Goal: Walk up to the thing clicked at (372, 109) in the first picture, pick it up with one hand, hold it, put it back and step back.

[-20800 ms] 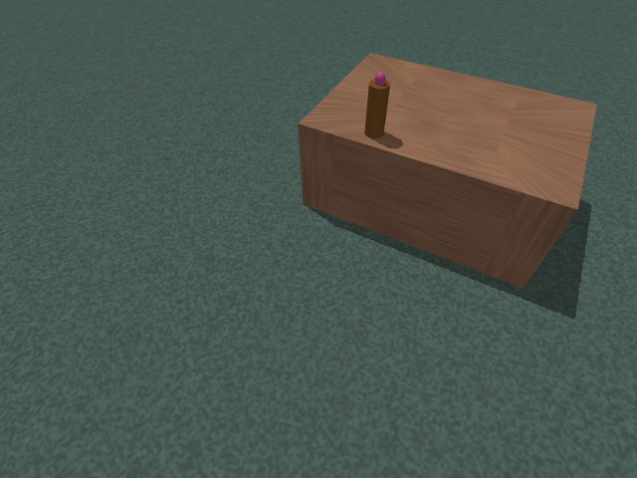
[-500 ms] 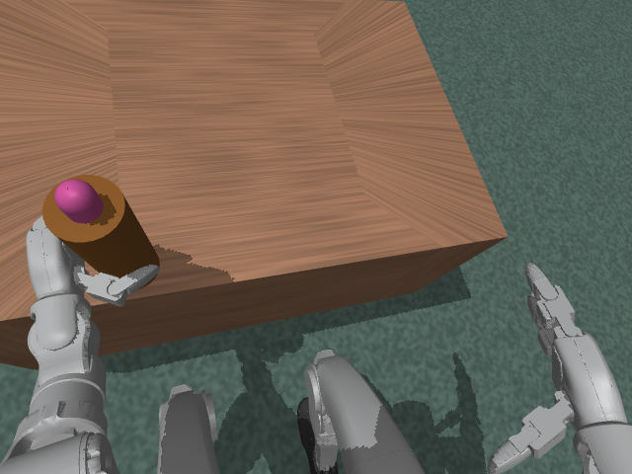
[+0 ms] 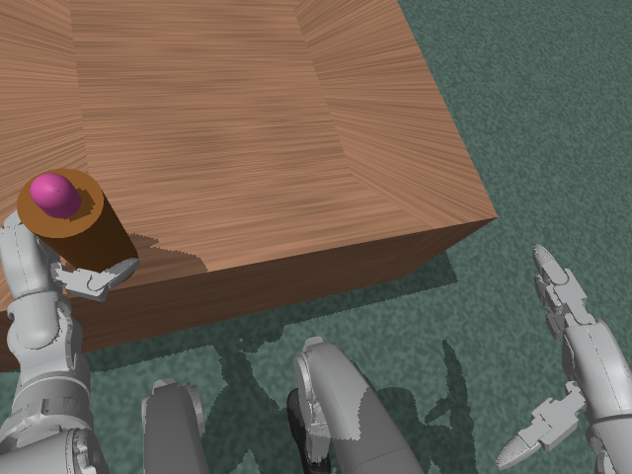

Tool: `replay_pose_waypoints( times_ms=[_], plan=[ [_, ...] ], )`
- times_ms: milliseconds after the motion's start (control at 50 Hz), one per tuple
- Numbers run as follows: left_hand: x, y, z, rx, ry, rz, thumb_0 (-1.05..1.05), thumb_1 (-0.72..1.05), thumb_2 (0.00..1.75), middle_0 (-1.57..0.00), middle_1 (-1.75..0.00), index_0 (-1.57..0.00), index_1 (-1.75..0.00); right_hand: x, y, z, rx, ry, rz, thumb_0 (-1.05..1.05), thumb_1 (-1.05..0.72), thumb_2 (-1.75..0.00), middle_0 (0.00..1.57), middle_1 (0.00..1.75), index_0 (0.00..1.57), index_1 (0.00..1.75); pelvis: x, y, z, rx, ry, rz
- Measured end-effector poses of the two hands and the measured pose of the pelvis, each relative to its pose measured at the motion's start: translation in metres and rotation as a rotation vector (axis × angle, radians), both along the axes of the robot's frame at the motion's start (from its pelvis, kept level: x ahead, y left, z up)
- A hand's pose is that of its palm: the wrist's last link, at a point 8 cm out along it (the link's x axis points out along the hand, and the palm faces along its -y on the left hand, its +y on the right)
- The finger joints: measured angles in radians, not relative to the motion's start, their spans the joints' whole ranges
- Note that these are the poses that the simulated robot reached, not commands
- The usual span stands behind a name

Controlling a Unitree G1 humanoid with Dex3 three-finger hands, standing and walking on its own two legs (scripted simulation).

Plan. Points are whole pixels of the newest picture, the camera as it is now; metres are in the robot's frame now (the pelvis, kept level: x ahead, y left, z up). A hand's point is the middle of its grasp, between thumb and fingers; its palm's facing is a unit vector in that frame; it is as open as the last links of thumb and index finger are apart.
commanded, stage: lower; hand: left
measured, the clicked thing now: (86, 231) +0.43 +0.17 -0.02
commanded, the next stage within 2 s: loosen in 0.24 s
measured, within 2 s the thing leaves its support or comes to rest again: rests again in 0.10 s
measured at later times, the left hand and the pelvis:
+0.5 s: hand (86, 246) +0.44 +0.18 -0.08, palm faces +0.11 -0.99 +0.01, open 10.1 cm; pelvis -0.01 +0.00 -0.01, yaw +0 degrees
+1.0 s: hand (88, 242) +0.45 +0.18 -0.08, palm faces +0.11 -0.99 +0.01, open 16.0 cm; pelvis -0.01 +0.00 -0.02, yaw +0 degrees
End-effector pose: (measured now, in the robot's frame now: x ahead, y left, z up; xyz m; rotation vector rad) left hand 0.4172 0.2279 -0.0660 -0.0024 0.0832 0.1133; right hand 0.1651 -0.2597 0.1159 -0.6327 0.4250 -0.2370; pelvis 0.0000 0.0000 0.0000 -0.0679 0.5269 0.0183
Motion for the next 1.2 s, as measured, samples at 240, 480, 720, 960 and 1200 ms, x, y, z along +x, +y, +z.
replay_pose_waypoints(
  times_ms=[240, 480, 720, 960, 1200],
  plan=[
    [0.001, 0.004, -0.016, -0.003, -0.008, -0.014, -0.07, -0.57, 1.03, -0.76, -1.13, -0.84, -1.17, -0.001, 0.007, 0.008, -0.052, -0.011, 0.02, -0.01, 0.53, -0.06, 0.06, 0.06, 0.07, 0.05, -0.002, 0.001, -0.008, -0.012, 0.013, 0.003],
    [-0.001, 0.005, -0.016, -0.007, -0.023, -0.002, -0.05, -0.55, 0.96, -0.79, -1.07, -0.88, -1.1, -0.002, 0.01, 0.006, -0.044, -0.036, 0.041, -0.01, 0.53, -0.05, 0.06, 0.06, 0.07, 0.05, -0.006, 0.004, -0.014, -0.013, 0.009, 0.003],
    [0.009, 0.002, -0.01, -0.013, -0.066, -0.017, -0.01, -0.54, 0.47, -0.74, -0.7, -0.79, -0.67, -0.008, 0.011, 0.009, -0.061, -0.028, 0.029, -0.01, 0.52, -0.05, 0.07, 0.06, 0.07, 0.05, -0.007, 0.004, -0.016, -0.016, 0.012, 0.005],
    [0.001, 0.002, -0.011, -0.013, -0.043, 0.006, -0.01, -0.58, 0.19, -0.41, -0.31, -0.43, -0.3, -0.009, 0.008, 0.005, -0.041, -0.034, 0.03, -0.01, 0.52, -0.05, 0.07, 0.06, 0.07, 0.05, -0.01, 0.002, -0.016, -0.008, 0.009, 0.003],
    [0.008, 0.03, 0.017, 0.014, -0.1, 0.026, -0.01, -0.54, 0.11, -0.12, -0.11, -0.13, -0.1, -0.017, 0.008, 0.011, -0.015, -0.048, 0.004, -0.01, 0.53, -0.06, 0.07, 0.06, 0.07, 0.05, -0.011, -0.001, -0.011, -0.005, -0.011, 0.002]
  ],
)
